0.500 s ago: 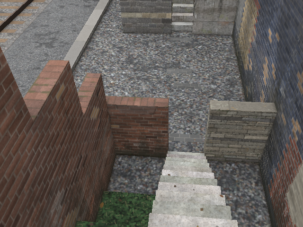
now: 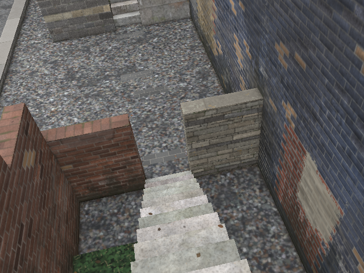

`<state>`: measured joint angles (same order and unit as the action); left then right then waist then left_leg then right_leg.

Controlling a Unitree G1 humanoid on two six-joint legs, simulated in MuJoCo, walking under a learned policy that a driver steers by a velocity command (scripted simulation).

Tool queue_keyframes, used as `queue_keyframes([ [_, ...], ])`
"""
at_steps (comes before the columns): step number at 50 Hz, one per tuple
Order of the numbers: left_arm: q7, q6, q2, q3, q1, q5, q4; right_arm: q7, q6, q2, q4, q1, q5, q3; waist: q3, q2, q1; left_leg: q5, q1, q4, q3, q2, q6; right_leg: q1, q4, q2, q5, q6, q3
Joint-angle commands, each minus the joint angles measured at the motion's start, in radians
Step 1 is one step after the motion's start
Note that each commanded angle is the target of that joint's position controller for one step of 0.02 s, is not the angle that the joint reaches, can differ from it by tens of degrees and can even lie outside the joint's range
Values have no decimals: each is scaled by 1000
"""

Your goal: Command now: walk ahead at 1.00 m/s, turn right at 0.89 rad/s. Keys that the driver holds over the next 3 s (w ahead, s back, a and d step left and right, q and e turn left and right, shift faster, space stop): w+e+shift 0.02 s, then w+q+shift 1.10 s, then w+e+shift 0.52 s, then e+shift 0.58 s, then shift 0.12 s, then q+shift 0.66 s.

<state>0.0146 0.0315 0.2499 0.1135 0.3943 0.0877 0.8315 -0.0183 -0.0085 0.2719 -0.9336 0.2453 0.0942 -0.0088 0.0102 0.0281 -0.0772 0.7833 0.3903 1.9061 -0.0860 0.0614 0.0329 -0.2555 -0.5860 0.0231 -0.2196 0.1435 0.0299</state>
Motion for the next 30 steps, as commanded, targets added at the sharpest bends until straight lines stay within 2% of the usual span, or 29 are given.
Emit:
queue_keyframes([
  [1,-16,-7,106,-18,180,-24,-29,48,-14,46,230,-53,-79,21,101,-189,56,-77,678,-121,51,-4,-38,473,-161,-60,1089,110,264],
  [2,10,-18,79,-33,150,-18,-53,81,-10,78,186,42,-83,46,154,-112,99,-326,628,-309,124,18,-66,315,-200,-111,878,96,345],
  [3,21,7,53,-49,100,-7,-75,97,30,106,177,36,-47,60,122,-20,144,-491,494,-480,129,6,-21,54,-130,-168,905,109,424],
  [4,23,30,52,-49,112,2,-45,88,64,62,145,68,-34,56,101,-22,153,-537,429,-591,157,32,2,12,-99,-204,922,116,489],
  [5,25,36,91,-46,112,-26,-47,74,72,50,112,105,-39,59,127,-45,164,-614,409,-569,175,27,0,20,-106,-205,896,116,549],
  [6,23,48,51,-54,136,-28,-46,73,70,131,119,28,-32,94,88,-58,124,-751,494,-727,224,18,-36,26,-183,-146,698,75,496],
  [7,10,56,38,-68,104,-13,-69,79,74,159,132,-92,-27,106,49,29,115,-966,332,-969,182,-34,-63,-134,-175,-77,495,43,376],
  [8,-19,60,38,-75,69,21,-99,80,60,133,146,-187,-28,104,84,11,97,-1170,168,-1089,165,-75,-66,-165,-161,-37,358,21,351],
  [9,-34,59,53,-74,35,13,-110,79,53,113,138,-177,-22,110,103,-43,103,-1237,62,-1113,170,-99,-66,-182,-182,-35,353,-1,322],
  [10,-38,56,37,-87,19,-16,-120,80,64,102,124,-135,-3,117,74,-89,105,-1234,-16,-1103,169,-147,-73,-240,-233,-16,375,-27,264],
  [12,-53,29,20,-107,-2,-4,-144,91,80,92,81,-16,9,127,12,-127,112,-1203,-66,-1041,182,-201,-108,-244,-345,-22,425,-83,197],
  [13,-57,10,23,-119,1,-9,-144,87,87,102,76,7,1,138,-25,-119,120,-1112,-14,-1047,187,-204,-140,-190,-417,-31,526,-96,189],
  [14,-55,-3,12,-136,-47,-3,-207,91,78,116,69,56,-20,142,-55,-117,119,-1059,-21,-1058,132,-232,-172,-161,-489,-28,694,-120,146],
  [15,-57,-23,52,-141,-117,8,-230,99,79,118,58,141,-26,148,-43,-163,176,-981,-85,-1098,132,-191,-216,-119,-557,-60,905,-148,134],
  [16,-46,-36,65,-152,-143,29,-281,117,62,118,105,78,-34,143,-70,-137,166,-915,-93,-1282,74,-142,-232,-78,-657,-85,982,-144,72],
  [17,-48,-46,100,-150,-205,38,-291,138,30,99,120,109,-26,136,-89,-99,224,-928,-162,-1357,113,-67,-286,-127,-862,-86,932,-155,54],
  [18,-60,-30,93,-150,-295,87,-337,157,20,87,128,175,-26,127,-98,89,345,-939,-270,-1631,262,54,-375,-216,-1222,-6,580,-194,-19],
  [19,-95,-28,42,-173,-453,80,-397,161,-21,5,156,191,13,72,-267,204,400,-1305,-288,-1772,276,102,-395,-482,-1520,68,-254,-204,-173],
  [20,-125,-42,-58,-183,-514,-15,-542,141,-27,18,119,160,-14,20,-238,294,209,-2182,-351,-1282,436,76,-368,-729,-1567,150,-823,-217,-138],
  [21,-134,-42,-35,-173,-464,-23,-601,98,-21,115,81,303,-43,57,-186,332,221,-2166,-385,-1129,599,49,-417,-780,-1421,107,-883,-207,83],
  [22,-113,-43,27,-168,-335,-54,-576,52,-10,157,129,225,-34,90,-11,205,152,-1818,-387,-1013,706,34,-411,-803,-1278,-11,-906,-170,192],
  [23,-76,-41,91,-138,-290,-80,-538,17,5,189,162,91,-28,100,26,140,70,-1454,-272,-1026,746,44,-358,-793,-1004,-72,-549,-119,233],
  [24,-45,-40,130,-117,-244,-79,-458,17,8,194,241,33,-29,107,130,-33,62,-1502,-200,-1074,778,1,-353,-657,-853,-60,-405,-170,131],
  [25,-57,-19,-46,-178,-268,-215,-383,-37,-3,81,175,80,-146,39,149,-259,88,-1527,13,-1177,750,-34,-349,-290,-515,31,82,-232,82],
  [26,-68,-17,-63,-171,-315,-154,-403,-44,-7,45,197,50,-108,25,43,-207,87,-1446,133,-1129,791,-73,-331,-207,-405,-2,68,-245,156],
  [27,-56,2,-7,-156,-412,-142,-397,-47,4,76,190,58,-89,33,-36,-260,125,-1355,42,-1055,721,-114,-309,-247,-219,5,-43,-250,163],
  [28,-33,24,55,-126,-453,-119,-387,-39,4,102,177,50,-80,40,-78,-300,114,-1212,-5,-961,657,-179,-290,-208,28,36,-134,-287,126],
  [29,-13,37,38,-121,-356,-112,-345,-33,21,116,162,-18,-84,52,-81,-248,88,-1096,69,-867,592,-189,-262,34,232,3,73,-248,94],
  [30,-2,9,-25,-135,-264,-97,-280,-36,41,100,120,36,-57,59,-26,-263,85,-573,216,-753,499,-213,-245,402,324,-95,489,-219,45],
])
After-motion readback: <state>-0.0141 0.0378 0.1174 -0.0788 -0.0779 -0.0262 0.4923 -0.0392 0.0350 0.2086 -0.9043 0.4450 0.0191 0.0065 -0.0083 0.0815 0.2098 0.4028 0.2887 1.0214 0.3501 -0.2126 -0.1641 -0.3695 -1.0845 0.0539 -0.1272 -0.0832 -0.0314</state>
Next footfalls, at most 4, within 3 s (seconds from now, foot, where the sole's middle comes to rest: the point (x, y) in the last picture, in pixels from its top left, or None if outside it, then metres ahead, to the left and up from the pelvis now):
0.38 left None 0.27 0.04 -0.99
0.48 right None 0.29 -0.19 -0.95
1.04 left None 0.71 0.02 -1.37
1.26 right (210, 245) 1.08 0.10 -1.60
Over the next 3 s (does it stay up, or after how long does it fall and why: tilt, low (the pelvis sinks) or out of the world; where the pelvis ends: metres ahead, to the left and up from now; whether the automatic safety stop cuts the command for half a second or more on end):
stays up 2.93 0.81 -2.48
